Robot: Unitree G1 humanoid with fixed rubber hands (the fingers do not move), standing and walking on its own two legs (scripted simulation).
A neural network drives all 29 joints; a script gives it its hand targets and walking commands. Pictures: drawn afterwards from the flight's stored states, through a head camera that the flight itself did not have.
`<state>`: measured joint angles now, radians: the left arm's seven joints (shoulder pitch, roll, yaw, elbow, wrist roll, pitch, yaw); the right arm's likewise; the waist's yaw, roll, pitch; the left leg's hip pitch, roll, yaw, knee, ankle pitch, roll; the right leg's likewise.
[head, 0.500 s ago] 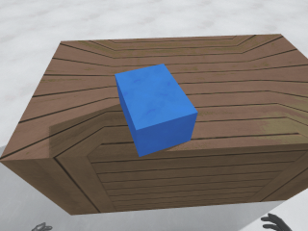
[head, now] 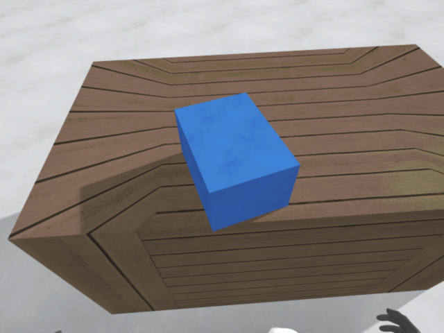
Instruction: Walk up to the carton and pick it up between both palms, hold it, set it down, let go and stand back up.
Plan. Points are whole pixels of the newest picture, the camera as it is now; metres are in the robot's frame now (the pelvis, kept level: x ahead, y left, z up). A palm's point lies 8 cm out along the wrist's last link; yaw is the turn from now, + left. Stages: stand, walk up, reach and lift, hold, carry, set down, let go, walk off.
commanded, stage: walk up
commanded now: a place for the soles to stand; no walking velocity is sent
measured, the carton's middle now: (230, 157) +0.49 -0.02 +0.02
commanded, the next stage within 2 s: reach and lift in 1.10 s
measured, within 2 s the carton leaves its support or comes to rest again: neither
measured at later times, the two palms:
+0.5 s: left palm out of the picture +0.13 +0.32 -0.06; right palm out of the picture +0.12 -0.31 -0.08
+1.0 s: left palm out of the picture +0.14 +0.32 -0.05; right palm out of the picture +0.12 -0.31 -0.08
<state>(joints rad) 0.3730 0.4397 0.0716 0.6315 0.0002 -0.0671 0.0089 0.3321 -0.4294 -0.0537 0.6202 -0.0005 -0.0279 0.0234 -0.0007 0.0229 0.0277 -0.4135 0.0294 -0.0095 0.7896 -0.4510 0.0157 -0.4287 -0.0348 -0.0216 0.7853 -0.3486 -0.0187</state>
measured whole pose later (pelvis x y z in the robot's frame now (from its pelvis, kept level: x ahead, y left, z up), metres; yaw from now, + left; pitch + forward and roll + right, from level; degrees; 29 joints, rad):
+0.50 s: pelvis +0.02 +0.00 +0.00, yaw +1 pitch +0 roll +0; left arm 0.28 0.44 0.07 0.64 0.00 -0.08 0.01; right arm 0.32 -0.42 -0.05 0.63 0.00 -0.03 0.02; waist -0.01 0.02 0.05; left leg -0.41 0.02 -0.02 0.81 -0.39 0.01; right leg -0.40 -0.04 -0.02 0.80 -0.40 0.00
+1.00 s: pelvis +0.02 +0.00 +0.00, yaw +1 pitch +0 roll +0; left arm 0.25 0.44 0.07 0.64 0.00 -0.07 0.01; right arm 0.31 -0.42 -0.05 0.63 0.00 -0.03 0.02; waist -0.01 0.02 0.05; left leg -0.41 0.02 -0.02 0.81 -0.39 0.01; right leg -0.40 -0.04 -0.03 0.80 -0.40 0.00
